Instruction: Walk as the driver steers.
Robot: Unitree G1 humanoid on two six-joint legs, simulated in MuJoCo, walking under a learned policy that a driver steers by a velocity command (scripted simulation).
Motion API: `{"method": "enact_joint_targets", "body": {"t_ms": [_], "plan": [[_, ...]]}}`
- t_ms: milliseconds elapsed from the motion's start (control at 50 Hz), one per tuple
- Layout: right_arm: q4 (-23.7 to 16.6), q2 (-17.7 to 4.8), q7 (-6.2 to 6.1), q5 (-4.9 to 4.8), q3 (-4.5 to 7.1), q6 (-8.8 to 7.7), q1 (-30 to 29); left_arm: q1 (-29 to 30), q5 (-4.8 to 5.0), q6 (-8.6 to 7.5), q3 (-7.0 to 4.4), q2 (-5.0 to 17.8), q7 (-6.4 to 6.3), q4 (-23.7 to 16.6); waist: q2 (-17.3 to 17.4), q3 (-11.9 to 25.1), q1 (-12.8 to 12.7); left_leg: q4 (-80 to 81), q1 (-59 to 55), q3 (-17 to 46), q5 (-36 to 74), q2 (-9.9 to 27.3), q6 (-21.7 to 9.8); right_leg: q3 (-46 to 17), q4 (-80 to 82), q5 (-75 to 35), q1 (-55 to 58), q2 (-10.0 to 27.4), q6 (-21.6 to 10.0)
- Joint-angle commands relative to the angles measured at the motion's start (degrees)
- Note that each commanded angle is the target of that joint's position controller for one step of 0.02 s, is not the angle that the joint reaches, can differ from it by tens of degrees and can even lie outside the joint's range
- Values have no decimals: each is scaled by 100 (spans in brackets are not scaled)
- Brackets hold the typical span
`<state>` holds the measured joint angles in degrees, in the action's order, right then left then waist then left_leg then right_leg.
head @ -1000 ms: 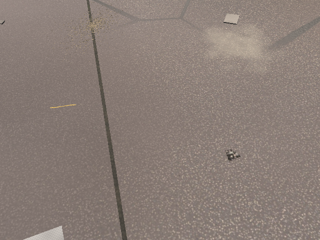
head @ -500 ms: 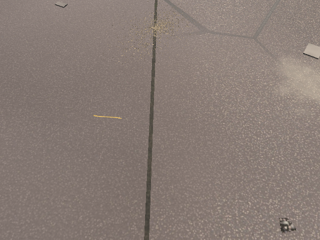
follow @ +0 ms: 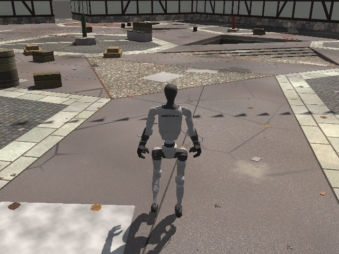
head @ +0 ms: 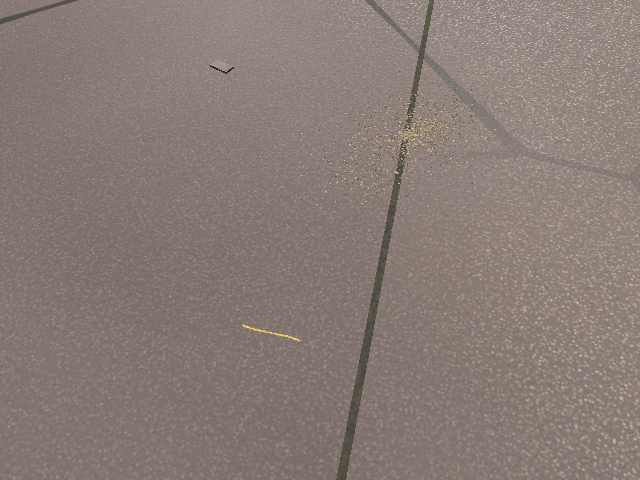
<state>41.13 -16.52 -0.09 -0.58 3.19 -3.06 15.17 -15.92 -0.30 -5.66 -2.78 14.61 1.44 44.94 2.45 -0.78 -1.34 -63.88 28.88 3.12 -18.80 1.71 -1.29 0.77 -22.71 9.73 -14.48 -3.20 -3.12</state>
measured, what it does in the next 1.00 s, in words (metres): walks ahead: left foot, then right foot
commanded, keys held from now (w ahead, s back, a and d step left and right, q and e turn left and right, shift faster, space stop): w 0.60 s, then no key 0.40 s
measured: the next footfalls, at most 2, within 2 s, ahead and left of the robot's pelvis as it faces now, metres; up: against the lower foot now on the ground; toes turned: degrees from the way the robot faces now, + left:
left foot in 0.32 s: +0.34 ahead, +0.15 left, +0.00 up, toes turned +1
right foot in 0.82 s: +0.61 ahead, -0.07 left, +0.00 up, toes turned +0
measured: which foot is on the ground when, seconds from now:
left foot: up 0.00-0.30, down 0.32-0.84, up 0.86-1.00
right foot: down 0.00-0.34, up 0.36-0.80, down 0.82-1.00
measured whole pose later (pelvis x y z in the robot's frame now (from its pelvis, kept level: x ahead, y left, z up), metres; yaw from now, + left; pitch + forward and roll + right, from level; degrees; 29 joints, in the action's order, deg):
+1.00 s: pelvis +0.47 +0.02 -0.01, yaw +1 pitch +1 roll +0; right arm 49.1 -16.4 -1.9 -0.1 2.6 1.0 13.8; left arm -5.4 -1.5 -2.0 -1.1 12.8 1.3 46.9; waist 1.7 -2.7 0.5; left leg -53.0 22.6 2.4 -29.5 2.2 3.3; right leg 1.7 -26.5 4.9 -22.9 -1.4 -2.8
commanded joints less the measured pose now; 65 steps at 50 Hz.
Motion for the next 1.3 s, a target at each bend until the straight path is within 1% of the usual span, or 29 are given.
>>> {"method": "enact_joint_targets", "body": {"t_ms": [20,140,220,280,320,340,360,380,400,420,440,500,560,640,740,800,820,840,860,880,900,940,1000,1060,1120,1140,1160,1200,1300], "plan": [[-480,-281,1,35,75,-69,-150,20,59,-86,-166,784,-37,-251,-771,105,65,642,947,72,307,406,125,-1595,1286,-899,756,1539,-1068],[-678,-114,78,4,-24,-144,-1194,-346,134,21,-216,1040,-101,11,-651,-65,-277,2655,553,-171,1997,270,221,-791,1399,-1200,727,1322,-852],[-869,-189,179,-55,-5,-192,-1726,-690,171,119,-224,1095,-109,232,-671,-222,-401,3212,490,-194,1984,144,86,-864,1186,-1225,1191,1589,-775],[-866,-373,229,-40,67,-229,-1526,-631,178,210,-272,1238,-152,305,-754,-106,-135,3531,-3,-285,1463,3,-161,-864,698,-2090,1558,1735,-617],[-477,-777,161,18,281,-224,-192,-516,154,244,-217,1127,-178,271,-606,752,550,3708,-2044,-401,1600,-96,-485,-438,-888,-3201,1101,1296,-346],[-304,-1222,93,87,395,-195,894,-507,-21,222,-74,790,-194,92,157,1671,918,3501,-3778,931,1841,1082,-894,-157,-2758,-1490,-94,914,-115],[-202,-1485,139,75,425,-169,988,-1201,50,106,78,265,-154,43,1629,2211,513,4199,-5189,3461,528,2087,-1720,-285,-4414,2229,-2160,3,162],[-241,-930,147,5,288,-156,918,-809,161,21,-57,887,-117,101,920,1803,735,4548,-4895,3587,-305,1930,-1545,-797,-4974,2323,-2816,322,119],[-262,-769,137,-8,216,-162,543,-282,246,-33,-119,1074,-85,-68,612,1032,675,4675,-4181,2796,-111,1743,-1348,-662,-4965,1767,-3068,572,69],[-295,-698,145,31,180,-163,188,-28,203,-43,-107,994,-103,-103,166,635,504,4812,-3433,2236,501,1511,-1261,-514,-4734,1263,-2872,810,103],[-303,-572,167,73,146,-172,-54,73,111,-25,-126,944,-112,-117,73,352,353,4989,-2861,1846,1029,1319,-1240,-490,-4435,953,-2683,951,157],[-212,-483,176,68,129,-269,-212,-177,94,132,-97,668,-117,-35,264,285,30,5396,-2113,1205,1747,1091,-1292,-467,-4014,580,-2106,1111,304],[-24,-666,115,57,181,-302,-39,329,29,195,-71,581,-144,-205,88,30,85,5623,-1985,804,2097,1061,-1340,-435,-3260,-94,-2444,1155,458],[182,-755,31,50,176,-221,154,1055,7,114,4,403,-73,-367,44,-173,291,5529,-1882,84,3002,736,-1048,-222,-1683,-1305,-2047,920,455],[512,-844,-36,10,174,-64,517,1502,6,38,-14,499,70,-524,196,49,413,4819,-2508,46,3669,887,-819,-194,-787,-1561,-1477,561,256],[560,-859,-85,-13,182,16,264,710,-86,17,-144,796,61,-267,192,453,-81,3758,-2723,81,4092,739,-522,-103,-214,-1622,-408,363,-40],[539,-708,-93,72,125,4,451,292,-138,-3,-232,1146,13,-165,-211,923,-159,2875,-2371,-133,3510,358,-263,-381,-312,-3671,625,781,-238],[554,-244,-58,182,-40,-57,1188,-11,-267,40,-233,1379,-38,-163,-1163,1811,58,1222,-815,-261,1010,-145,118,-1733,-832,-5620,2681,2081,-1087],[780,-119,-23,110,-108,-30,1552,-175,-142,139,-116,881,-40,-73,-1692,2531,-20,96,-325,84,-2046,-406,364,-2638,-676,-5774,3087,2683,-1722],[769,-644,-5,-7,28,33,1304,-11,-12,213,-56,731,2,-80,-1180,2255,-87,-250,-156,409,-2182,-194,390,-2520,-386,-4390,2507,2447,-1590],[667,-698,-46,-87,66,128,816,417,6,258,-44,692,0,-121,-865,1561,-16,-275,134,260,-1936,-19,416,-2206,-108,-3130,1835,2217,-1344],[611,-595,-178,21,97,372,426,1131,-57,293,12,562,-22,-180,-762,742,226,451,-162,173,-1348,281,475,-1733,479,-1427,340,1865,-1021],[776,-280,-281,91,37,504,660,1469,-165,344,-28,598,-66,-116,-1105,619,421,1595,-1255,-94,-706,188,504,-1135,842,-633,-662,1449,-883],[881,-242,-256,110,32,488,563,1437,-85,375,-29,594,-124,37,-978,736,399,2612,-1872,-212,366,134,379,-993,863,350,-737,1380,-797],[866,-290,-219,258,32,469,369,1244,-35,424,57,385,-139,251,-736,357,410,3623,-2316,-105,941,222,127,-891,818,2083,-1122,1060,-222],[774,-515,-244,243,53,456,239,1144,-70,434,60,388,-132,295,-443,80,267,4005,-2029,209,625,526,-22,-755,576,2160,-1089,840,8],[880,-797,-246,163,137,437,39,972,-47,462,27,392,-157,307,342,-154,-16,4121,-1138,201,-595,425,-145,-336,393,1638,-605,486,172],[917,-355,-225,191,33,308,-154,1021,-66,486,13,450,-217,393,427,-192,13,4447,-613,176,-868,349,15,-250,-17,845,123,465,201],[1131,-328,-208,101,14,135,-16,885,-43,498,13,389,-239,683,54,68,95,4101,-1264,16,612,242,128,-224,-166,-130,216,494,98]]}}
Velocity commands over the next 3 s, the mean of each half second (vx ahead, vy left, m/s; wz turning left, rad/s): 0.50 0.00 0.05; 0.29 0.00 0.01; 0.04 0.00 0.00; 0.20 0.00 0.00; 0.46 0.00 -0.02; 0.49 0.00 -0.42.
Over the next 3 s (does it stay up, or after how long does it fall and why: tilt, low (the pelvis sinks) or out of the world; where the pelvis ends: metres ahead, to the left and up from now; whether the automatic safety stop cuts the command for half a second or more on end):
stays up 1.19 0.01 -0.02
